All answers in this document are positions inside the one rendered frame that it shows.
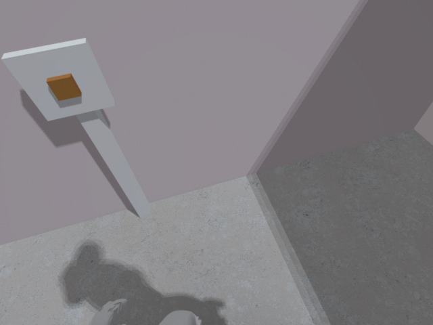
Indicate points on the panel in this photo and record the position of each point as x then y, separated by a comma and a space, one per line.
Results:
31, 68

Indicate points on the robot left hand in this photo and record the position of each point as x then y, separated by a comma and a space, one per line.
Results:
109, 311

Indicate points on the button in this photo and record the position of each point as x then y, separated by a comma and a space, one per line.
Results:
64, 87

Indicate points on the robot left thigh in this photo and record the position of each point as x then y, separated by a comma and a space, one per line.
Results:
181, 317

